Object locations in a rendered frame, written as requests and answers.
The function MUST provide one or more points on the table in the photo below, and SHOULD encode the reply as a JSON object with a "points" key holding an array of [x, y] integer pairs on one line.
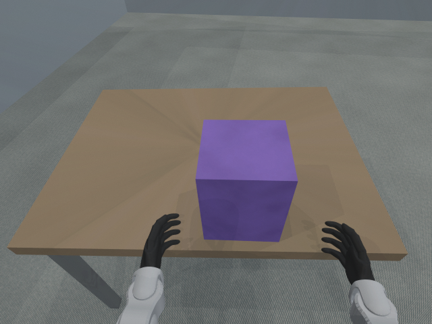
{"points": [[134, 160]]}

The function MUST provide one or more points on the right robot hand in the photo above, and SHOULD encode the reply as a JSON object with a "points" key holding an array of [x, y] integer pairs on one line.
{"points": [[353, 255]]}

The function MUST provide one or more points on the robot left forearm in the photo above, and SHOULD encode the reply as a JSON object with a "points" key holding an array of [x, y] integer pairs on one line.
{"points": [[145, 299]]}

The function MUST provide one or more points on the carton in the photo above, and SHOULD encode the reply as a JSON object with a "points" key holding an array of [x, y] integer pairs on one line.
{"points": [[245, 179]]}

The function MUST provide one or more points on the robot right forearm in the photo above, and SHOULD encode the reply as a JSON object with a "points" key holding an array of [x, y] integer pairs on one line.
{"points": [[370, 305]]}

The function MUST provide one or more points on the left robot hand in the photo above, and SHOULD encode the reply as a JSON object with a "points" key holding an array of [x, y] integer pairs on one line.
{"points": [[155, 246]]}

